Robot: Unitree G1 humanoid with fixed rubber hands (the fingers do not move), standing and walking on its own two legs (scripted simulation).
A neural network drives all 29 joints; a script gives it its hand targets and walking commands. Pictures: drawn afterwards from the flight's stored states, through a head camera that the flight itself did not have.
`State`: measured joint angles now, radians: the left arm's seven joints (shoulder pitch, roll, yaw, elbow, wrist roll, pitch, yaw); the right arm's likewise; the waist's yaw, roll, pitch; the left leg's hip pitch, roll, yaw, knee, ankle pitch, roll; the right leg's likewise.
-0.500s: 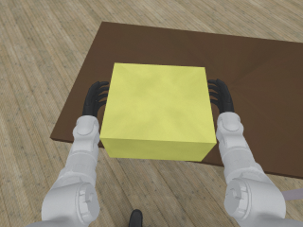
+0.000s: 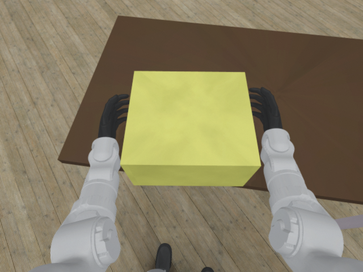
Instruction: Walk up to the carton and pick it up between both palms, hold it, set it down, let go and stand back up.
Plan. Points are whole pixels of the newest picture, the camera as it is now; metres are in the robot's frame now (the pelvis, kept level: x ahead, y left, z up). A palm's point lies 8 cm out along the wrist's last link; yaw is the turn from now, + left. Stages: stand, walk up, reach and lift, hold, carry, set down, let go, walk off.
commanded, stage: set down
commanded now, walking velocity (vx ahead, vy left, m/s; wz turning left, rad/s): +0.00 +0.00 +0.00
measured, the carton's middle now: (189, 129) +0.43 +0.04 -0.03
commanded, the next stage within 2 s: none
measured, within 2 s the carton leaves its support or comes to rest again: neither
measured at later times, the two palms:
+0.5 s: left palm (100, 111) +0.42 +0.24 +0.03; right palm (272, 110) +0.46 -0.13 +0.04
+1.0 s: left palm (72, 102) +0.40 +0.28 +0.08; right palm (291, 101) +0.45 -0.15 +0.09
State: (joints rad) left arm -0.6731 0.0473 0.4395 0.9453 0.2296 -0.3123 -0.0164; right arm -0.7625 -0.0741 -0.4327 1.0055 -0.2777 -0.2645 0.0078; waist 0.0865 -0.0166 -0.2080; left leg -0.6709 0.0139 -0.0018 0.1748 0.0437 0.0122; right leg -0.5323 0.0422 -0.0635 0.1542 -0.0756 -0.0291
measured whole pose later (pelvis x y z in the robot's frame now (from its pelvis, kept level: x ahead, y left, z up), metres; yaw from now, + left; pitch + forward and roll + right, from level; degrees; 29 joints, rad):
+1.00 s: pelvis -0.03 +0.01 -0.01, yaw -4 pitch +23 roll -2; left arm -0.89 0.36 0.14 1.03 -0.28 -0.05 0.04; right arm -1.03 -0.33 0.03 1.10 0.27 0.04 0.00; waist 0.13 0.01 -0.20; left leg -0.73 0.04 0.04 0.32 0.01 0.03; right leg -0.61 0.05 -0.02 0.30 -0.09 -0.02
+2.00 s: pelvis -0.01 +0.00 +0.00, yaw -3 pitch +20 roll -2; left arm -0.64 0.38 0.12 0.86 -0.30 -0.07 -0.01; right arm -0.79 -0.37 0.10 0.98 0.38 -0.03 0.04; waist 0.09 -0.01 -0.20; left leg -0.63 0.03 0.03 0.34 -0.05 0.01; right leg -0.50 0.06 -0.02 0.30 -0.14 -0.03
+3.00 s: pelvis +0.00 -0.01 +0.01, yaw -2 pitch +10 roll -1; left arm -0.44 0.35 0.19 0.69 -0.23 0.00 -0.05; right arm -0.60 -0.36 0.14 0.85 0.42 -0.02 -0.01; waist 0.09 -0.01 -0.13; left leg -0.39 0.03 0.02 0.29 -0.07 0.00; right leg -0.24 0.06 -0.01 0.20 -0.14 -0.04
